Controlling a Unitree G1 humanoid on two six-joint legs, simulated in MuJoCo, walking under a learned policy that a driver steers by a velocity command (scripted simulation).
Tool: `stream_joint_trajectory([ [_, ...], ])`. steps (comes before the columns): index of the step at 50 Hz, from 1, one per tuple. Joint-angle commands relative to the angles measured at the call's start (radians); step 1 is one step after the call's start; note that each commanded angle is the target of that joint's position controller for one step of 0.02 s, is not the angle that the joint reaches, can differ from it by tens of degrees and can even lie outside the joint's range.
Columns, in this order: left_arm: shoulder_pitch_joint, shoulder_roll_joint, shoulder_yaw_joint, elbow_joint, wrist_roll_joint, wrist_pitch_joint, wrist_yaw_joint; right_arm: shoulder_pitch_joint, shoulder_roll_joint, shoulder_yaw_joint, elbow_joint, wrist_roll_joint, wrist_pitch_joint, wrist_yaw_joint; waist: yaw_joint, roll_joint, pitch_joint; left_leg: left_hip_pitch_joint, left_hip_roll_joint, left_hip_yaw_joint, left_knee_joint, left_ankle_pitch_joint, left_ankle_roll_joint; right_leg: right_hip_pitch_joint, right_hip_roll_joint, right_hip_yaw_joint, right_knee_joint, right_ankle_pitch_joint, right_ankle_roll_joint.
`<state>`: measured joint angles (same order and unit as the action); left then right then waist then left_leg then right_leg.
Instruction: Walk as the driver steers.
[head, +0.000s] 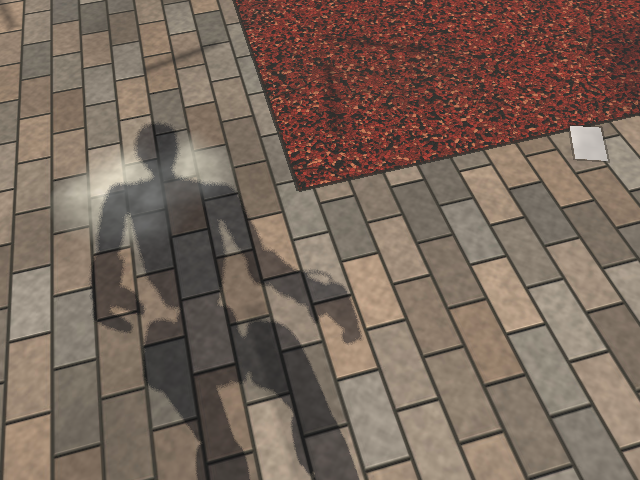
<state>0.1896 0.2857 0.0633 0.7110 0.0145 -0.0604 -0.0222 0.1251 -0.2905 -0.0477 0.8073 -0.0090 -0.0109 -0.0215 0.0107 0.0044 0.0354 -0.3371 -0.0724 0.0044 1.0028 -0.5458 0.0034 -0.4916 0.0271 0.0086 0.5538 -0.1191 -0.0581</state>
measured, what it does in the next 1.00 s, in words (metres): steps on the spot, turning right: left foot, then right foot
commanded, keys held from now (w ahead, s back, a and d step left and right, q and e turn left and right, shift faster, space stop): e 0.48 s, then no key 0.52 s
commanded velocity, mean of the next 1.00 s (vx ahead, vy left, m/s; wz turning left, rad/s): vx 0.02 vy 0.00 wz -0.37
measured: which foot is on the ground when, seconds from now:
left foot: up 0.00-0.32, down 0.34-0.74, up 0.76-0.96, down 0.98-1.00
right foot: down 0.00-0.34, up 0.36-0.72, down 0.74-1.00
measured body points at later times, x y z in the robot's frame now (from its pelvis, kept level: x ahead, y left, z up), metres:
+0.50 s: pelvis +0.05 +0.05 +0.02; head +0.08 +0.06 +0.46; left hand +0.29 +0.28 -0.08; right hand +0.07 -0.26 -0.08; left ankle +0.09 +0.16 -0.73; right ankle +0.02 -0.09 -0.64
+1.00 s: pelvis +0.04 +0.02 +0.01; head +0.05 +0.01 +0.46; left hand +0.30 +0.16 -0.09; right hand +0.02 -0.28 -0.11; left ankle +0.09 +0.15 -0.73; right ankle -0.01 -0.09 -0.72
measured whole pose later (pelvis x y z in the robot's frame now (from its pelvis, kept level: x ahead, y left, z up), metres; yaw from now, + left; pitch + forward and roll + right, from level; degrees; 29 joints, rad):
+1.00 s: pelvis +0.04 +0.02 +0.01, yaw -23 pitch +0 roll -1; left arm 0.12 0.20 0.02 0.69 0.01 0.01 0.00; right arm 0.21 -0.28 -0.05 0.80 -0.02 0.01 -0.01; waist -0.03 0.03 0.02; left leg -0.25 0.07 -0.01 0.55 -0.27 -0.06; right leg -0.23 0.04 0.02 0.52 -0.28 -0.02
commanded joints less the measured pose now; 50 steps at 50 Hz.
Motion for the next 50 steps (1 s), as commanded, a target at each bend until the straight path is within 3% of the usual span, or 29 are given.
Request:
stream_joint_trajectory([
  [1,0.057,0.146,0.042,-0.086,-0.018,0.017,0.021,0.035,-0.099,-0.019,-0.07,0.016,0.001,0.005,0.013,-0.047,-0.252,-0.316,0.051,-0.107,0.291,-0.002,-0.023,0.45,-0.298,0.43,-0.173,0.36,-0.232],
  [2,0.024,0.137,0.037,-0.097,-0.025,0.03,0.028,0.012,-0.106,-0.024,-0.075,0.006,0.013,-0.003,0.002,-0.024,-0.193,-0.296,0.075,-0.103,0.218,0.044,-0.029,0.343,-0.274,0.401,-0.205,0.239,-0.207],
  [4,-0.012,0.149,0.042,-0.115,-0.011,0.051,0.036,0.019,-0.087,-0.024,-0.083,0.006,0.027,-0.009,-0.03,-0.095,-0.147,-0.201,0.062,-0.071,0.058,0.099,-0.042,0.211,-0.196,0.351,-0.249,0.109,-0.176],
  [6,0.0,0.165,0.052,-0.126,-0.006,0.06,0.046,0.043,-0.071,-0.021,-0.074,0.008,0.024,-0.014,-0.027,-0.132,-0.17,-0.156,0.045,-0.065,-0.05,0.118,-0.061,0.208,-0.179,0.34,-0.247,0.118,-0.178],
  [9,-0.002,0.178,0.061,-0.14,-0.015,0.069,0.058,0.038,-0.071,-0.021,-0.073,0.008,0.019,-0.016,-0.012,-0.136,-0.198,-0.108,0.042,-0.079,-0.162,0.186,-0.073,0.203,-0.171,0.361,-0.24,0.034,-0.166],
  [13,-0.013,0.174,0.063,-0.155,-0.015,0.086,0.059,0.031,-0.083,-0.03,-0.083,0.013,0.005,-0.008,0.001,-0.167,-0.176,-0.071,0.034,-0.087,-0.288,0.202,-0.06,0.202,-0.16,0.435,-0.239,-0.098,-0.144],
  [16,-0.036,0.166,0.061,-0.166,-0.029,0.101,0.062,0.102,-0.089,-0.041,-0.065,0.016,-0.013,0.005,-0.039,-0.171,-0.162,0.063,0.032,-0.058,-0.53,0.309,-0.019,0.166,-0.119,0.444,-0.189,-0.117,-0.099],
  [17,-0.018,0.143,0.055,-0.168,-0.031,0.104,0.064,0.139,-0.13,-0.055,-0.059,0.006,-0.015,0.004,-0.042,-0.124,-0.161,0.155,0.12,-0.115,-0.611,0.333,0.015,0.096,-0.072,0.405,-0.122,-0.193,-0.055],
  [18,-0.002,0.088,0.042,-0.182,-0.027,0.103,0.061,0.137,-0.218,-0.075,-0.071,-0.019,-0.008,-0.001,-0.013,0.103,-0.138,0.228,0.348,-0.345,-0.693,0.34,0.114,-0.074,0.052,0.242,0.105,-0.377,0.004],
  [19,-0.022,0.128,0.055,-0.213,-0.023,0.086,0.054,0.103,-0.235,-0.08,-0.083,-0.051,-0.007,0.001,-0.005,0.315,-0.095,0.138,0.488,-0.557,-0.755,0.461,0.252,-0.176,0.113,0.127,0.344,-0.497,0.048],
  [20,0.007,0.188,0.075,-0.185,-0.017,0.08,0.048,0.034,-0.178,-0.065,-0.122,-0.047,-0.013,-0.006,0.01,0.216,-0.091,0.125,0.473,-0.494,-0.734,0.51,0.26,-0.164,0.058,0.165,0.508,-0.439,0.07],
  [21,0.038,0.196,0.083,-0.152,-0.023,0.087,0.047,-0.014,-0.134,-0.055,-0.135,-0.029,-0.014,-0.012,0.029,0.145,-0.085,0.123,0.405,-0.373,-0.702,0.536,0.207,-0.158,0.053,0.15,0.572,-0.376,0.083],
  [22,0.062,0.171,0.079,-0.127,-0.022,0.099,0.053,-0.034,-0.116,-0.05,-0.145,-0.012,-0.012,-0.016,0.033,0.113,-0.083,0.148,0.351,-0.291,-0.681,0.542,0.168,-0.167,0.045,0.133,0.626,-0.327,0.102],
  [23,0.065,0.148,0.072,-0.125,-0.021,0.107,0.052,-0.028,-0.108,-0.046,-0.146,-0.001,-0.01,-0.02,0.02,0.113,-0.069,0.16,0.341,-0.248,-0.674,0.593,0.17,-0.189,0.038,0.124,0.68,-0.296,0.119],
  [26,-0.016,0.094,0.049,-0.163,-0.035,0.109,0.048,0.049,-0.117,-0.047,-0.133,-0.007,0.006,-0.028,-0.031,0.14,-0.065,0.217,0.306,-0.156,-0.675,0.66,0.194,-0.19,0.018,0.065,0.593,-0.255,0.149],
  [28,-0.056,0.073,0.036,-0.182,-0.03,0.104,0.045,0.087,-0.138,-0.054,-0.123,-0.005,0.014,-0.028,-0.057,0.164,-0.089,0.276,0.322,-0.148,-0.659,0.692,0.209,-0.153,0.0,0.056,0.466,-0.277,0.158],
  [30,-0.066,0.056,0.023,-0.189,-0.024,0.101,0.037,0.075,-0.162,-0.062,-0.125,0.002,0.018,-0.022,-0.06,0.186,-0.108,0.254,0.333,-0.126,-0.651,0.71,0.213,-0.04,-0.019,0.024,0.326,-0.311,0.149],
  [33,-0.05,0.076,0.026,-0.178,-0.028,0.1,0.03,0.078,-0.177,-0.065,-0.115,0.018,0.019,-0.008,-0.06,0.208,-0.112,0.227,0.346,-0.131,-0.631,0.727,0.218,0.095,-0.01,-0.025,0.141,-0.286,0.126],
  [35,0.01,0.067,0.027,-0.145,-0.026,0.099,0.025,0.057,-0.164,-0.057,-0.107,0.035,0.02,-0.003,-0.019,0.187,-0.104,0.191,0.326,-0.114,-0.581,0.716,0.186,0.231,0.006,-0.051,-0.117,-0.1,0.083],
  [36,0.021,0.078,0.029,-0.138,-0.021,0.098,0.026,0.095,-0.14,-0.048,-0.088,0.041,0.014,-0.001,-0.014,0.16,-0.101,0.144,0.304,-0.099,-0.559,0.665,0.136,0.331,-0.002,-0.029,-0.24,0.016,0.053],
  [37,0.036,0.12,0.035,-0.146,-0.017,0.099,0.034,0.13,-0.098,-0.032,-0.082,0.014,0.003,0.007,-0.029,0.059,-0.158,0.056,0.256,-0.054,-0.486,0.512,0.055,0.49,-0.11,0.103,-0.223,0.213,0.023],
  [38,0.024,0.188,0.042,-0.163,-0.002,0.106,0.048,0.147,-0.031,-0.006,-0.101,-0.038,-0.014,0.022,-0.071,-0.207,-0.188,-0.099,0.163,0.039,-0.336,0.119,-0.033,0.583,-0.307,0.293,-0.139,0.568,-0.072],
  [39,0.005,0.118,0.023,-0.151,0.018,0.093,0.037,0.067,-0.059,-0.011,-0.121,-0.019,-0.013,0.013,-0.014,-0.243,-0.184,-0.095,0.148,-0.005,-0.303,-0.024,-0.065,0.439,-0.359,0.332,-0.177,0.436,-0.202],
  [40,-0.029,0.088,0.013,-0.15,0.023,0.076,0.028,0.039,-0.104,-0.023,-0.118,-0.002,-0.007,0.008,-0.011,-0.193,-0.134,-0.086,0.156,-0.019,-0.257,-0.007,-0.077,0.399,-0.31,0.302,-0.201,0.332,-0.197],
  [41,-0.052,0.075,0.009,-0.135,0.022,0.065,0.028,0.032,-0.103,-0.026,-0.109,0.002,-0.001,0.005,-0.015,-0.194,-0.119,-0.097,0.153,-0.025,-0.249,0.023,-0.079,0.39,-0.273,0.269,-0.205,0.284,-0.166],
  [43,-0.091,0.095,0.011,-0.125,0.005,0.052,0.028,0.067,-0.106,-0.032,-0.086,-0.004,0.017,-0.001,-0.027,-0.181,-0.093,-0.064,0.156,-0.039,-0.229,0.069,-0.094,0.343,-0.252,0.235,-0.196,0.331,-0.144],
  [46,-0.11,0.066,0.0,-0.102,0.002,0.055,0.029,0.102,-0.064,-0.02,-0.064,0.004,0.016,0.005,-0.042,-0.148,-0.106,0.038,0.142,-0.017,-0.327,0.162,-0.091,0.306,-0.218,0.187,-0.172,0.335,-0.132],
  [48,-0.107,0.047,-0.007,-0.081,-0.008,0.06,0.026,0.109,-0.051,-0.012,-0.056,-0.003,0.011,0.009,-0.057,-0.122,-0.1,0.14,0.134,-0.007,-0.528,0.392,-0.075,0.282,-0.18,0.164,-0.154,0.206,-0.089],
  [50,-0.044,0.04,-0.007,-0.054,0.007,0.056,0.022,0.095,-0.122,-0.021,-0.069,-0.014,0.009,0.008,-0.01,-0.023,-0.076,0.189,0.184,-0.061,-0.562,0.588,-0.039,0.243,-0.103,0.134,-0.139,-0.074,-0.015],
])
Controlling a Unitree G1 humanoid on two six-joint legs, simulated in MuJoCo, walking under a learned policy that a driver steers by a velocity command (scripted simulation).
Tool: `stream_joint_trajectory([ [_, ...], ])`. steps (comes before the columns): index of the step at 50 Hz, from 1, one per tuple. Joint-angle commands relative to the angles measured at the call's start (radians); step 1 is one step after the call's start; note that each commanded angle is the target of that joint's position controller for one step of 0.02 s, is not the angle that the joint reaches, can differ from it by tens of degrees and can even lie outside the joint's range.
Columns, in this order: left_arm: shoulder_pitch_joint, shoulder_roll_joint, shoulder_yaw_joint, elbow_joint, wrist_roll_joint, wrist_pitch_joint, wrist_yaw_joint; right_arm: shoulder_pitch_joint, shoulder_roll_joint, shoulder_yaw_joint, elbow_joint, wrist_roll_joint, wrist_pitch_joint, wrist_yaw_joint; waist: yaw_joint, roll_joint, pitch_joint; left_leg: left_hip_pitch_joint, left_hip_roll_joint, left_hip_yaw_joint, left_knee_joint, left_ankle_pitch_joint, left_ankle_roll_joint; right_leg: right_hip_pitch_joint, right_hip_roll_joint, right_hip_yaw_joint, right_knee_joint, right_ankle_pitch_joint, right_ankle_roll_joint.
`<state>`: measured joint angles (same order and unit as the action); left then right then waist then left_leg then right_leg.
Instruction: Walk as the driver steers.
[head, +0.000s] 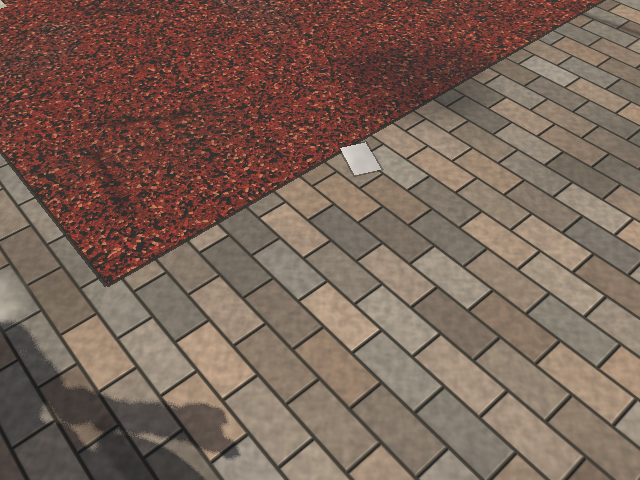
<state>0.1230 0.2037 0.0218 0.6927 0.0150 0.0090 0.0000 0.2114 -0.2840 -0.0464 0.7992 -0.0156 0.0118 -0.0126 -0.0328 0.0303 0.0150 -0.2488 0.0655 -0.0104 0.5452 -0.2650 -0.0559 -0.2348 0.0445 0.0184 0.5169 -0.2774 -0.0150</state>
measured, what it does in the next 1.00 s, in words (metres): stands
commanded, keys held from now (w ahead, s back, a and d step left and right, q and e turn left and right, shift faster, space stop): no key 1.00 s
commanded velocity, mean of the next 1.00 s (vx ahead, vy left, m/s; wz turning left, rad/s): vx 0.00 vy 0.00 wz -0.02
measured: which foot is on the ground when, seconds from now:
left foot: down 0.00-1.00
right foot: down 0.00-1.00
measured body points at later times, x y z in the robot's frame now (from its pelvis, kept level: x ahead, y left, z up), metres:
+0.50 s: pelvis +0.00 +0.01 +0.00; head +0.01 +0.01 +0.45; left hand +0.08 +0.27 -0.13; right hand +0.08 -0.24 -0.13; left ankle +0.00 +0.14 -0.73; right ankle +0.00 -0.12 -0.73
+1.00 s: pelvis +0.00 +0.02 +0.00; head +0.01 +0.02 +0.45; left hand +0.03 +0.27 -0.15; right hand +0.04 -0.23 -0.14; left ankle +0.00 +0.14 -0.73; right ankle +0.00 -0.12 -0.73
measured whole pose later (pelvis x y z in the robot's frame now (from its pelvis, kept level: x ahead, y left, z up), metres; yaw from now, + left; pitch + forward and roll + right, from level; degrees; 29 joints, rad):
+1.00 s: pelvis +0.00 +0.02 +0.00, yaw +0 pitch -2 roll +0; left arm 0.21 0.21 0.03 1.09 0.00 0.01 0.04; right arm 0.25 -0.21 -0.02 1.04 0.00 -0.01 -0.04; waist 0.00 0.00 0.04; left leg -0.20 0.01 0.01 0.50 -0.27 -0.01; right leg -0.19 -0.01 0.04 0.49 -0.27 0.02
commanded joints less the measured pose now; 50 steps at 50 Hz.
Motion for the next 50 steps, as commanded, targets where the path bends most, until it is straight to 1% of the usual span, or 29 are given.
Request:
stream_joint_trajectory([
  [1,0.046,0.123,0.036,-0.034,0.009,-0.012,-0.001,-0.008,-0.164,-0.035,-0.042,0.008,-0.013,-0.001,0.066,0.045,-0.023,0.038,0.036,-0.033,-0.079,0.184,0.056,-0.009,-0.081,0.086,-0.119,0.035,-0.033],
  [2,0.01,0.143,0.038,-0.025,0.008,-0.009,0.003,-0.013,-0.12,-0.028,-0.046,0.01,-0.017,0.004,0.027,0.024,-0.001,-0.009,0.023,-0.034,-0.103,0.095,0.067,0.014,-0.071,0.071,-0.091,0.029,-0.016],
  [3,-0.006,0.141,0.041,-0.024,0.001,-0.007,0.008,-0.013,-0.099,-0.021,-0.037,0.002,-0.021,0.003,0.027,0.024,0.003,-0.019,0.021,-0.038,-0.118,0.072,0.061,0.019,-0.071,0.064,-0.076,0.042,-0.016],
  [4,-0.01,0.131,0.04,-0.019,-0.002,-0.003,0.013,-0.018,-0.093,-0.019,-0.033,-0.002,-0.027,0.001,0.029,0.03,0.0,-0.017,0.015,-0.035,-0.121,0.089,0.053,0.022,-0.076,0.067,-0.07,0.074,-0.019],
  [6,0.001,0.126,0.041,-0.006,-0.001,0.003,0.017,-0.006,-0.08,-0.014,-0.022,-0.001,-0.037,-0.002,0.025,0.023,-0.016,0.007,0.01,-0.027,-0.111,0.106,0.045,0.021,-0.075,0.065,-0.067,0.109,-0.019],
  [12,0.024,0.12,0.045,0.053,-0.005,-0.002,0.02,0.004,-0.077,-0.009,0.003,0.003,-0.035,-0.015,0.019,-0.021,-0.014,0.023,0.001,-0.02,-0.104,0.087,0.049,0.013,-0.073,0.059,-0.068,0.124,-0.006],
  [17,0.051,0.124,0.047,0.111,-0.008,-0.006,0.027,0.008,-0.068,-0.006,0.031,0.006,-0.033,-0.018,0.02,-0.036,-0.007,0.028,-0.006,-0.015,-0.105,0.094,0.054,0.018,-0.072,0.054,-0.07,0.141,0.003],
  [25,0.079,0.126,0.046,0.202,-0.011,-0.007,0.038,0.013,-0.053,-0.003,0.085,0.009,-0.029,-0.021,0.025,-0.032,0.005,0.031,-0.018,-0.005,-0.114,0.109,0.057,0.029,-0.07,0.045,-0.076,0.158,0.009],
  [34,0.093,0.118,0.04,0.287,-0.014,-0.005,0.044,0.028,-0.043,0.0,0.144,0.011,-0.027,-0.025,0.029,-0.026,0.015,0.034,-0.027,0.002,-0.126,0.116,0.059,0.036,-0.066,0.034,-0.087,0.161,0.012],
  [42,0.104,0.108,0.032,0.343,-0.015,-0.004,0.046,0.049,-0.035,0.005,0.186,0.013,-0.025,-0.028,0.03,-0.028,0.023,0.033,-0.032,0.004,-0.135,0.112,0.062,0.034,-0.063,0.024,-0.096,0.154,0.015],
  [50,0.12,0.098,0.024,0.381,-0.016,-0.004,0.047,0.071,-0.024,0.011,0.217,0.014,-0.024,-0.029,0.032,-0.028,0.031,0.031,-0.036,0.005,-0.141,0.106,0.065,0.028,-0.06,0.017,-0.102,0.144,0.018],
])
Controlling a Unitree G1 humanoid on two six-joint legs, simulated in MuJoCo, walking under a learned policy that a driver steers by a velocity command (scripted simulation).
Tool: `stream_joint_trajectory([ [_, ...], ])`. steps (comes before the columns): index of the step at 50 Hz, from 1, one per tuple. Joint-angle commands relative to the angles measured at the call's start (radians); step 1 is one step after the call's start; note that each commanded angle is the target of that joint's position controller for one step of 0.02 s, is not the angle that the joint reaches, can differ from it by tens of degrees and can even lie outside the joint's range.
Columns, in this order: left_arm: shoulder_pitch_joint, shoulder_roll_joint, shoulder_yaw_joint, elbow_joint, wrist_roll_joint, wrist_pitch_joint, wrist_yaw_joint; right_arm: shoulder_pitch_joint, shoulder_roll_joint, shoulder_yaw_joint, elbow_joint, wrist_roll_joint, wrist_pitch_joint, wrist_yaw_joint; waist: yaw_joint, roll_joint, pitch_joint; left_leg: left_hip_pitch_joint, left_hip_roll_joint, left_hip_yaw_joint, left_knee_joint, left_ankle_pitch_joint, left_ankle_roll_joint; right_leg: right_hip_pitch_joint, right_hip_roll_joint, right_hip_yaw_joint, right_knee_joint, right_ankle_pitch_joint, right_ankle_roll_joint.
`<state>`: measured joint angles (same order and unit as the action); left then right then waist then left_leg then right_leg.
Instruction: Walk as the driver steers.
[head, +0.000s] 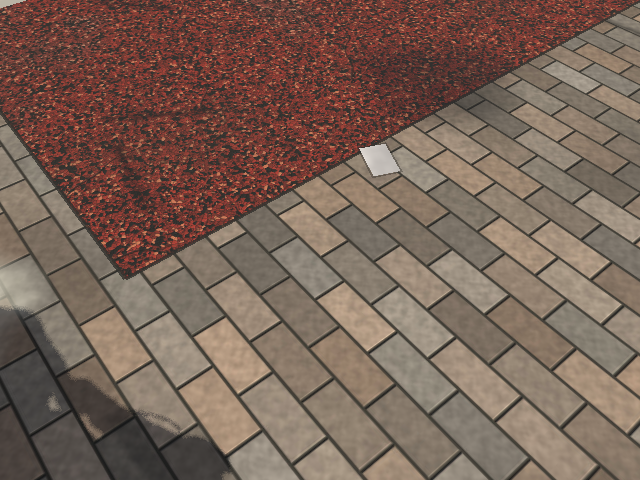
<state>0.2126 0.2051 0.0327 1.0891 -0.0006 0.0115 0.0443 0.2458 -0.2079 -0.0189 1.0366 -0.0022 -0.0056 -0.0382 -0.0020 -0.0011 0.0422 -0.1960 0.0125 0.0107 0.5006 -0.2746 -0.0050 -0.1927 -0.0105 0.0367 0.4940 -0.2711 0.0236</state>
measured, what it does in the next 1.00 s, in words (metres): walks ahead: left foot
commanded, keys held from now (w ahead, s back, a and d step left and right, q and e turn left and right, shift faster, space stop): no key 0.20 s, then w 0.32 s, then w+q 0.48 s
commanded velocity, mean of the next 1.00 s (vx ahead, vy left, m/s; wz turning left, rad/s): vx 0.28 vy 0.00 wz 0.16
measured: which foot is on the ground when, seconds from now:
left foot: down 0.00-0.44, up 0.46-0.88, down 0.90-1.00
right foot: down 0.00-0.90, up 0.92-1.00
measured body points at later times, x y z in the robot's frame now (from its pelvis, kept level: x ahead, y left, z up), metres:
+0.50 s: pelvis +0.05 -0.03 -0.01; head +0.05 -0.04 +0.44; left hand +0.03 +0.22 -0.15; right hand +0.05 -0.28 -0.16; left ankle -0.01 +0.11 -0.71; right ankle +0.01 -0.12 -0.74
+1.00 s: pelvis +0.30 +0.04 -0.01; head +0.33 +0.04 +0.43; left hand +0.27 +0.30 -0.15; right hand +0.51 -0.18 -0.13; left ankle +0.37 +0.11 -0.74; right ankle +0.16 -0.13 -0.62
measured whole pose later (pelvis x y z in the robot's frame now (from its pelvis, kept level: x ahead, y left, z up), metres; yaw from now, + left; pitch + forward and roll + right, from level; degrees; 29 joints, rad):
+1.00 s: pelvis +0.30 +0.04 -0.01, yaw +13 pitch +1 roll +1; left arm 0.31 0.24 0.02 0.96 -0.02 -0.14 0.01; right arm 0.10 -0.26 -0.06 0.84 0.01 -0.07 0.05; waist 0.01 -0.01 0.06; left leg -0.42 -0.11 0.05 0.55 -0.15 0.12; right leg -0.30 -0.03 0.03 1.29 -0.37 -0.02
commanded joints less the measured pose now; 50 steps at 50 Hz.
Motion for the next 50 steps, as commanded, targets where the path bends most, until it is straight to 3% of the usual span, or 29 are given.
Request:
stream_joint_trajectory([
  [1,0.032,0.096,0.012,-0.012,0.0,-0.006,0.003,0.04,-0.099,-0.015,-0.018,0.0,-0.007,-0.003,0.001,0.003,0.005,-0.022,0.017,-0.016,-0.097,0.115,0.014,-0.015,-0.005,-0.002,-0.079,0.137,-0.02],
  [10,0.056,0.085,0.003,0.012,-0.001,-0.007,0.004,0.063,-0.086,-0.01,0.005,0.001,-0.005,-0.003,0.001,0.004,0.011,-0.026,0.014,-0.017,-0.1,0.11,0.017,-0.025,-0.004,-0.008,-0.082,0.127,-0.018],
  [11,0.076,0.074,0.0,0.023,-0.001,-0.007,0.004,0.082,-0.078,-0.008,0.017,0.002,-0.004,-0.004,0.001,0.008,-0.013,-0.016,0.005,-0.009,-0.107,0.001,0.021,-0.017,0.01,-0.023,-0.08,0.032,-0.021],
  [13,0.082,0.087,0.006,0.021,-0.012,-0.007,0.008,0.087,-0.116,-0.022,0.015,0.015,0.002,-0.011,-0.002,0.035,0.034,-0.066,0.008,-0.037,-0.119,-0.356,0.06,-0.092,0.047,-0.06,-0.022,-0.277,-0.044],
  [15,0.054,0.072,0.003,-0.004,-0.012,-0.027,0.004,0.111,-0.143,-0.032,0.007,0.023,-0.01,-0.01,-0.017,0.081,0.105,-0.101,0.092,-0.164,-0.184,-0.54,0.117,-0.202,0.039,-0.058,0.046,-0.347,-0.065],
  [17,0.041,0.031,-0.005,-0.022,-0.015,-0.06,-0.012,0.166,-0.186,-0.051,0.017,0.03,-0.029,-0.003,-0.029,0.185,0.098,-0.056,0.243,-0.379,-0.288,-0.601,0.2,-0.254,0.036,-0.097,0.214,-0.197,-0.064],
  [19,0.053,0.032,-0.002,-0.028,-0.024,-0.081,-0.028,0.12,-0.184,-0.054,-0.004,0.029,-0.04,0.003,0.003,0.177,0.115,-0.143,0.298,-0.445,-0.327,-0.562,0.229,-0.196,-0.002,-0.07,0.258,-0.188,-0.097],
  [21,0.177,0.018,0.0,0.015,-0.029,-0.091,-0.032,-0.008,-0.175,-0.05,-0.052,0.043,-0.039,0.011,0.089,0.151,0.126,-0.29,0.203,-0.281,-0.25,-0.455,0.161,0.052,0.014,-0.09,-0.001,-0.147,-0.131],
  [22,0.256,0.05,0.012,0.049,-0.02,-0.092,-0.03,-0.042,-0.15,-0.045,-0.071,0.044,-0.042,0.013,0.112,0.073,0.112,-0.353,0.122,-0.177,-0.11,-0.329,0.117,0.173,0.002,-0.037,-0.072,-0.084,-0.124],
  [23,0.386,0.137,0.037,0.076,-0.018,-0.094,-0.026,-0.062,-0.077,-0.027,-0.09,0.035,-0.053,0.02,0.142,-0.159,0.048,-0.467,0.007,0.0,0.234,-0.187,0.05,0.302,-0.179,0.255,-0.213,-0.213,-0.177],
  [24,0.471,0.242,0.056,0.077,-0.014,-0.109,-0.043,-0.088,-0.062,-0.023,-0.136,0.038,-0.075,0.015,0.158,-0.326,0.037,-0.629,-0.055,0.013,0.481,-0.282,0.042,0.344,-0.373,0.641,-0.354,-0.315,-0.303],
  [25,0.395,0.177,0.034,0.058,0.001,-0.126,-0.044,-0.095,-0.095,-0.031,-0.138,0.053,-0.089,0.019,0.107,-0.185,0.086,-0.701,0.009,-0.075,0.658,-0.256,0.061,0.303,-0.4,0.671,-0.35,-0.32,-0.324],
  [26,0.33,0.124,0.02,0.03,-0.004,-0.137,-0.046,-0.063,-0.094,-0.03,-0.124,0.058,-0.099,0.03,0.072,-0.118,0.106,-0.743,0.044,-0.094,0.714,-0.151,0.081,0.304,-0.356,0.555,-0.338,-0.268,-0.291],
  [27,0.283,0.115,0.016,0.012,-0.009,-0.139,-0.05,-0.04,-0.096,-0.033,-0.106,0.05,-0.106,0.037,0.05,-0.086,0.094,-0.747,0.069,-0.087,0.709,-0.062,0.092,0.309,-0.312,0.43,-0.339,-0.179,-0.247],
  [29,0.271,0.068,-0.001,0.005,-0.004,-0.126,-0.05,-0.068,-0.116,-0.048,-0.107,0.038,-0.107,0.048,0.044,-0.079,0.082,-0.706,0.101,-0.075,0.63,0.051,0.089,0.3,-0.248,0.223,-0.344,0.094,-0.177],
  [30,0.295,0.055,-0.005,0.01,0.003,-0.119,-0.045,-0.07,-0.096,-0.046,-0.105,0.039,-0.101,0.057,0.047,-0.094,0.065,-0.679,0.096,-0.056,0.608,0.086,0.08,0.295,-0.222,0.146,-0.342,0.192,-0.163],
  [33,0.298,0.088,-0.004,-0.001,0.018,-0.11,-0.025,-0.171,-0.04,-0.027,-0.154,0.038,-0.082,0.069,0.056,-0.073,0.083,-0.631,0.071,-0.033,0.448,0.185,0.052,0.211,-0.194,0.013,-0.369,0.301,-0.162],
  [36,0.291,0.142,0.003,-0.018,0.011,-0.114,-0.013,-0.302,-0.025,-0.007,-0.223,0.032,-0.077,0.078,0.074,-0.078,0.106,-0.504,0.046,0.037,0.24,0.29,0.049,0.12,-0.196,-0.073,-0.417,0.305,-0.161],
  [38,0.311,0.154,0.008,-0.014,0.0,-0.116,-0.012,-0.343,-0.04,-0.005,-0.251,0.033,-0.074,0.09,0.074,-0.079,0.121,-0.47,0.041,0.05,0.176,0.298,0.07,0.152,-0.222,-0.105,-0.417,0.345,-0.16],
  [40,0.302,0.162,0.013,-0.019,-0.004,-0.111,-0.014,-0.357,-0.061,-0.01,-0.275,0.032,-0.076,0.102,0.051,-0.08,0.112,-0.44,0.019,0.069,0.127,0.263,0.108,0.231,-0.241,-0.147,-0.351,0.548,-0.144],
  [42,0.274,0.195,0.023,-0.037,-0.001,-0.098,-0.008,-0.291,-0.102,-0.032,-0.278,0.03,-0.078,0.111,-0.011,-0.12,0.028,-0.318,-0.042,0.119,0.139,0.189,0.148,0.3,-0.256,-0.184,-0.181,0.959,-0.12],
  [43,0.255,0.209,0.028,-0.051,0.006,-0.085,-0.004,-0.172,-0.142,-0.055,-0.252,0.034,-0.076,0.113,-0.076,-0.141,-0.05,-0.179,-0.081,0.135,0.141,0.163,0.17,0.3,-0.252,-0.202,-0.013,1.105,-0.105],
  [44,0.233,0.217,0.029,-0.072,0.008,-0.079,-0.003,-0.016,-0.197,-0.087,-0.211,0.038,-0.069,0.109,-0.156,-0.132,-0.141,0.051,-0.106,0.117,0.095,0.189,0.203,0.213,-0.224,-0.212,0.205,1.095,-0.081],
  [45,0.232,0.2,0.019,-0.106,0.02,-0.088,-0.006,0.128,-0.276,-0.116,-0.187,0.035,-0.054,0.088,-0.201,-0.019,-0.23,0.345,0.042,-0.143,0.062,0.105,0.256,-0.052,-0.17,-0.211,0.521,0.754,-0.047],
  [46,0.32,0.041,-0.025,-0.149,0.016,-0.127,-0.032,0.116,-0.337,-0.122,-0.216,0.028,-0.052,0.08,-0.085,0.262,-0.39,0.645,0.342,-0.798,-0.125,-0.089,0.483,-0.449,0.075,-0.105,0.957,-0.197,0.015],
  [47,0.212,0.126,-0.004,-0.174,-0.017,-0.179,-0.049,0.126,-0.259,-0.101,-0.199,0.014,-0.055,0.074,-0.139,0.166,-0.404,0.621,0.324,-0.867,-0.243,-0.128,0.445,-0.55,0.037,0.107,1.043,-0.215,-0.031],
  [48,0.117,0.175,0.01,-0.22,-0.051,-0.197,-0.051,0.077,-0.206,-0.088,-0.204,0.01,-0.067,0.071,-0.117,0.132,-0.248,0.497,0.286,-0.694,-0.242,-0.056,0.387,-0.611,-0.015,0.09,1.011,-0.152,-0.061],
  [49,0.083,0.176,0.012,-0.231,-0.041,-0.201,-0.041,-0.013,-0.179,-0.078,-0.225,0.012,-0.082,0.079,-0.057,-0.013,-0.144,0.3,0.237,-0.558,-0.259,0.079,0.351,-0.566,-0.062,0.081,0.91,-0.081,-0.065],
  [50,0.08,0.191,0.028,-0.226,-0.022,-0.189,-0.027,-0.079,-0.15,-0.069,-0.247,0.009,-0.09,0.081,-0.012,-0.047,-0.113,0.167,0.193,-0.457,-0.269,0.165,0.322,-0.49,-0.097,0.075,0.817,-0.05,-0.06],
])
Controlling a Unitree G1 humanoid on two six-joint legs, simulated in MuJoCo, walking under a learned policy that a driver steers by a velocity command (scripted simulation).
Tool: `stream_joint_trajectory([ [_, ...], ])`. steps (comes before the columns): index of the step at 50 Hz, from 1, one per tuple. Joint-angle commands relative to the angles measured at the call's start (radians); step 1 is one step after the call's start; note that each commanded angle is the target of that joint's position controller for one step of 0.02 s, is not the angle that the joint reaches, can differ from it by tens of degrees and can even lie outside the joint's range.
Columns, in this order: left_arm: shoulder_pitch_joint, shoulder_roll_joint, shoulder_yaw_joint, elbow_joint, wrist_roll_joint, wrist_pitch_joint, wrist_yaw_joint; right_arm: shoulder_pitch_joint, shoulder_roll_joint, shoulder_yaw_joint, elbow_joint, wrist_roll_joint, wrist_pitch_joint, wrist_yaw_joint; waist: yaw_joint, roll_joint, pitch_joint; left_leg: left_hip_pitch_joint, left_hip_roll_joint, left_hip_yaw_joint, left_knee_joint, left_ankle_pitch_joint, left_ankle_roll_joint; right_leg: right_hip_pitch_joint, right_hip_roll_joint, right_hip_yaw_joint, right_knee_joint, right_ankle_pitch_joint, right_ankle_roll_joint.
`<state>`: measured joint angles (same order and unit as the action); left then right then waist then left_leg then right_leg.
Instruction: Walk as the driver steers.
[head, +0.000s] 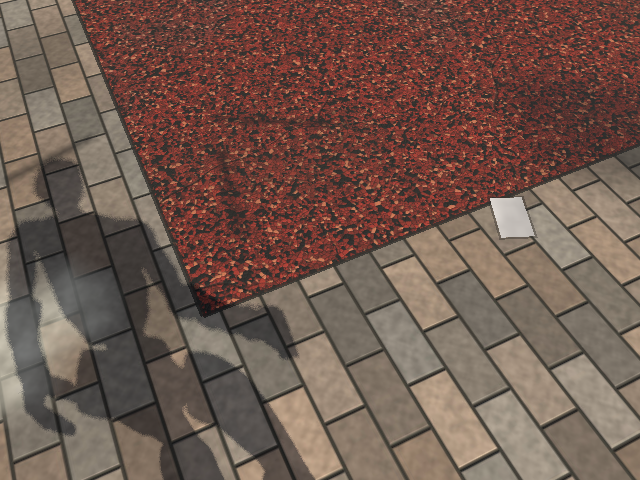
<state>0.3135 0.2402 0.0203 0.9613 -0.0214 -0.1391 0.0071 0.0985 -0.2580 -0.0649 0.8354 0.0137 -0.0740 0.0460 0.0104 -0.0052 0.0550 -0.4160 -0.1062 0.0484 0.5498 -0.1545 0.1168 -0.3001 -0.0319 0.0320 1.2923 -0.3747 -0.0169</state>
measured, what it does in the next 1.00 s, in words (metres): walks ahead: right foot, then left foot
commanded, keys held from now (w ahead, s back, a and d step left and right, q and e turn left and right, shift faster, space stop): w+q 0.06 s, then w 0.80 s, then w+e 0.14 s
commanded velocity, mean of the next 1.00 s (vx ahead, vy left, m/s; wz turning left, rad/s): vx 0.50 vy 0.00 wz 0.13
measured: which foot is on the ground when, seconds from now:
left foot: down 0.00-0.42, up 0.44-0.90, down 0.92-1.00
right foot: up 0.00-0.38, down 0.40-0.94, up 0.96-1.00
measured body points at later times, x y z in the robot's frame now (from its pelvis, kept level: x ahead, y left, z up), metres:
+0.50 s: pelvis +0.30 -0.05 +0.01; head +0.33 -0.05 +0.46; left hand +0.44 +0.23 -0.09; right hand +0.35 -0.31 -0.13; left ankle +0.15 +0.06 -0.64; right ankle +0.38 -0.13 -0.72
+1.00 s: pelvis +0.57 +0.04 +0.01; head +0.60 +0.06 +0.45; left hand +0.53 +0.31 -0.14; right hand +0.79 -0.18 -0.08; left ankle +0.64 +0.15 -0.72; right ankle +0.43 -0.12 -0.65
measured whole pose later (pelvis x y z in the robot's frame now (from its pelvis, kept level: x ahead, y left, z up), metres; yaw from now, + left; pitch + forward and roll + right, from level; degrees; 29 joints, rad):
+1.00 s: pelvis +0.57 +0.04 +0.01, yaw +6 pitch +2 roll -1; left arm 0.38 0.28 0.04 0.92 -0.03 -0.07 0.00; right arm 0.08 -0.25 -0.04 0.74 0.00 -0.10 0.02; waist 0.04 -0.02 0.02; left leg -0.44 0.01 0.05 0.55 -0.16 0.04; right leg -0.26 0.00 0.06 1.02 -0.47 -0.02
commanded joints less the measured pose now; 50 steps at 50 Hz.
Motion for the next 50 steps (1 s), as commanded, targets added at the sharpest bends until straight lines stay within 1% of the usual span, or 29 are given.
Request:
stream_joint_trajectory([
  [1,0.001,0.148,0.045,-0.104,0.009,-0.021,0.013,0.035,-0.095,-0.019,-0.06,-0.014,-0.023,-0.005,0.011,-0.026,-0.098,0.279,0.28,-0.44,-0.339,0.091,0.196,-0.313,-0.094,0.084,-0.021,0.064,-0.011],
  [3,0.004,0.119,0.048,-0.128,0.025,0.005,0.015,0.046,-0.106,-0.019,-0.061,-0.003,-0.021,-0.014,0.038,0.004,-0.064,0.163,0.256,-0.385,-0.368,0.132,0.2,-0.273,-0.106,0.063,-0.125,0.07,0.019],
  [6,-0.108,0.102,0.045,-0.177,0.042,0.022,0.02,0.113,-0.136,-0.025,-0.047,-0.006,-0.024,-0.038,0.01,0.033,-0.031,0.094,0.225,-0.291,-0.392,0.19,0.188,-0.296,-0.099,0.018,-0.335,0.239,0.064],
  [9,-0.232,0.071,0.032,-0.208,0.038,0.016,0.013,0.185,-0.137,-0.023,-0.027,0.002,-0.019,-0.049,-0.049,0.052,-0.031,0.105,0.179,-0.225,-0.369,0.162,0.126,-0.242,-0.059,-0.004,-0.608,0.477,0.058],
  [11,-0.301,0.068,0.027,-0.227,0.026,0.009,0.003,0.231,-0.146,-0.023,-0.01,0.005,-0.018,-0.05,-0.086,0.066,-0.029,0.138,0.198,-0.24,-0.365,0.108,0.112,-0.213,-0.034,-0.014,-0.698,0.556,0.052],
  [14,-0.375,0.098,0.029,-0.262,0.016,0.002,-0.013,0.279,-0.146,-0.021,0.011,0.007,-0.013,-0.05,-0.111,0.069,-0.016,0.285,0.256,-0.297,-0.308,0.113,0.111,-0.279,-0.029,0.002,-0.766,0.495,0.026],
  [17,-0.378,0.126,0.036,-0.284,0.015,-0.01,-0.029,0.306,-0.16,-0.025,0.022,0.001,0.003,-0.057,-0.092,0.087,-0.024,0.428,0.314,-0.348,-0.233,0.236,0.094,-0.292,-0.012,-0.002,-0.814,0.35,-0.017],
  [18,-0.337,0.138,0.041,-0.278,0.014,-0.013,-0.03,0.296,-0.168,-0.027,0.02,-0.001,0.008,-0.058,-0.064,0.103,-0.041,0.443,0.313,-0.344,-0.192,0.344,0.082,-0.231,0.005,-0.018,-0.831,0.309,-0.036],
  [19,-0.235,0.161,0.055,-0.251,0.015,-0.015,-0.028,0.275,-0.164,-0.024,0.012,-0.002,0.012,-0.058,-0.007,0.102,-0.099,0.437,0.275,-0.312,-0.092,0.51,0.063,-0.084,0.03,-0.043,-0.869,0.322,-0.065],
  [20,-0.068,0.206,0.073,-0.214,0.024,-0.016,-0.023,0.255,-0.139,-0.01,-0.006,-0.011,0.011,-0.055,0.069,0.08,-0.233,0.341,0.224,-0.267,0.109,0.525,0.036,0.181,-0.04,0.023,-0.825,0.372,-0.123],
  [21,0.096,0.293,0.098,-0.191,0.036,-0.012,-0.02,0.33,-0.07,0.013,-0.023,-0.013,-0.004,-0.048,0.09,-0.092,-0.4,0.004,0.091,-0.179,0.46,0.235,-0.036,0.593,-0.256,0.339,-0.808,0.341,-0.256],
  [22,0.161,0.257,0.095,-0.15,0.017,0.004,-0.027,0.393,-0.046,0.025,-0.006,0.004,-0.018,-0.044,0.086,-0.288,-0.468,-0.242,0.013,-0.169,0.692,-0.391,-0.071,0.74,-0.385,0.672,-0.938,0.158,-0.335],
  [23,0.109,0.179,0.07,-0.164,0.004,0.009,-0.027,0.31,-0.152,0.002,-0.022,0.024,-0.028,-0.042,0.099,-0.167,-0.317,-0.351,0.077,-0.224,0.769,-0.375,-0.056,0.641,-0.352,0.632,-0.98,0.02,-0.283],
  [24,0.026,0.15,0.059,-0.185,0.01,0.018,-0.023,0.217,-0.161,-0.001,-0.048,0.029,-0.031,-0.042,0.08,-0.087,-0.192,-0.368,0.13,-0.181,0.761,-0.284,-0.054,0.494,-0.314,0.492,-1.005,0.051,-0.243],
  [25,-0.035,0.133,0.05,-0.191,0.017,0.021,-0.027,0.171,-0.143,0.001,-0.06,0.013,-0.031,-0.042,0.051,-0.024,-0.097,-0.349,0.167,-0.151,0.69,-0.215,-0.061,0.349,-0.267,0.395,-1.047,0.146,-0.229],
  [26,-0.067,0.116,0.044,-0.196,0.025,0.019,-0.03,0.169,-0.134,-0.005,-0.06,-0.002,-0.025,-0.045,0.021,-0.034,-0.07,-0.304,0.2,-0.148,0.627,-0.169,-0.066,0.268,-0.234,0.333,-1.073,0.224,-0.217],
  [27,-0.079,0.115,0.043,-0.194,0.029,0.019,-0.033,0.191,-0.114,-0.004,-0.056,-0.004,-0.018,-0.045,-0.001,-0.054,-0.062,-0.255,0.214,-0.139,0.594,-0.148,-0.074,0.213,-0.206,0.285,-1.099,0.27,-0.212],
  [30,-0.06,0.141,0.051,-0.173,0.02,0.012,-0.034,0.194,-0.073,0.005,-0.06,-0.008,-0.003,-0.048,-0.02,-0.069,-0.057,-0.24,0.23,-0.108,0.489,-0.089,-0.102,0.154,-0.183,0.182,-1.146,0.411,-0.229],
  [33,-0.027,0.167,0.06,-0.152,0.015,0.022,-0.021,0.089,-0.059,0.012,-0.095,-0.014,-0.007,-0.047,0.004,-0.055,-0.04,-0.257,0.231,-0.091,0.295,0.069,-0.12,0.155,-0.16,0.104,-1.166,0.469,-0.215],
  [36,0.021,0.179,0.062,-0.129,0.006,0.031,-0.013,-0.017,-0.043,0.02,-0.121,-0.008,-0.015,-0.039,0.04,-0.057,-0.024,-0.196,0.198,-0.062,0.107,0.217,-0.119,0.152,-0.132,0.045,-1.167,0.445,-0.185],
  [40,0.089,0.187,0.064,-0.09,-0.002,0.047,-0.01,-0.124,-0.058,0.019,-0.164,0.004,-0.023,-0.021,0.068,-0.063,0.003,-0.208,0.177,-0.066,0.005,0.214,-0.097,0.261,-0.187,0.068,-1.13,0.421,-0.177],
  [43,0.083,0.206,0.072,-0.08,-0.003,0.063,-0.003,-0.122,-0.088,0.01,-0.179,0.004,-0.032,-0.008,0.036,-0.076,-0.01,-0.166,0.161,-0.063,-0.043,0.111,-0.059,0.346,-0.228,0.083,-1.06,0.51,-0.152],
  [44,0.074,0.212,0.073,-0.08,-0.004,0.069,-0.001,-0.077,-0.106,0.0,-0.17,0.001,-0.035,-0.008,0.004,-0.082,-0.037,-0.071,0.138,-0.046,-0.063,0.085,-0.045,0.341,-0.218,0.082,-0.995,0.628,-0.14],
  [45,0.062,0.204,0.068,-0.082,-0.002,0.074,-0.001,0.045,-0.14,-0.021,-0.136,-0.001,-0.037,-0.014,-0.064,-0.069,-0.109,0.108,0.113,-0.025,-0.091,0.091,-0.021,0.308,-0.174,0.056,-0.856,0.748,-0.119],
  [46,0.054,0.17,0.052,-0.102,0.012,0.073,-0.001,0.226,-0.2,-0.044,-0.094,-0.012,-0.037,-0.024,-0.138,-0.032,-0.243,0.401,0.201,-0.105,-0.045,0.123,0.026,0.156,-0.12,0.023,-0.621,0.649,-0.087],
  [47,0.161,0.059,0.018,-0.123,0.015,0.056,-0.005,0.347,-0.301,-0.071,-0.076,-0.029,-0.028,-0.032,-0.126,0.189,-0.401,0.818,0.469,-0.506,-0.067,0.01,0.162,-0.261,0.035,-0.053,-0.219,0.236,-0.01],
  [48,0.17,0.084,0.021,-0.106,0.001,0.037,-0.008,0.374,-0.234,-0.052,-0.07,-0.02,-0.021,-0.03,-0.138,0.256,-0.471,0.833,0.537,-0.75,-0.201,-0.105,0.194,-0.392,0.067,0.086,-0.053,-0.211,-0.01],
  [49,0.087,0.176,0.05,-0.126,-0.028,0.032,-0.01,0.311,-0.178,-0.033,-0.072,-0.013,-0.021,-0.032,-0.134,0.174,-0.304,0.701,0.501,-0.615,-0.229,-0.164,0.141,-0.471,0.014,0.113,0.015,-0.158,-0.019],
  [50,0.025,0.178,0.052,-0.144,-0.029,0.034,-0.007,0.234,-0.148,-0.023,-0.082,-0.01,-0.022,-0.033,-0.103,0.126,-0.201,0.552,0.466,-0.48,-0.258,-0.137,0.107,-0.467,-0.037,0.08,-0.014,-0.065,-0.023],
])
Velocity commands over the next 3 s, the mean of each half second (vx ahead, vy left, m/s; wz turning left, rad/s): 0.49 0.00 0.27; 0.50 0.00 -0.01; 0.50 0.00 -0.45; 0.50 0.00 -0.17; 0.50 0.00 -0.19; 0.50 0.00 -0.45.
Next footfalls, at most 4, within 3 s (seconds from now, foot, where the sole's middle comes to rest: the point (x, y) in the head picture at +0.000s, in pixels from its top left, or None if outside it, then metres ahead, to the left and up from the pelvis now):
0.40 right None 0.42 -0.13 -0.76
0.92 left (271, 375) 0.68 0.15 -0.76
1.48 right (376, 269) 0.96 -0.09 -0.76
2.00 left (322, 170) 1.31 0.05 -0.76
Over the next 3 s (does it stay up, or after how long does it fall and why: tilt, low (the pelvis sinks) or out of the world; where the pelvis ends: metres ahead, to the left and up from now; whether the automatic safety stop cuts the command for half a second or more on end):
stays up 1.69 -0.17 0.01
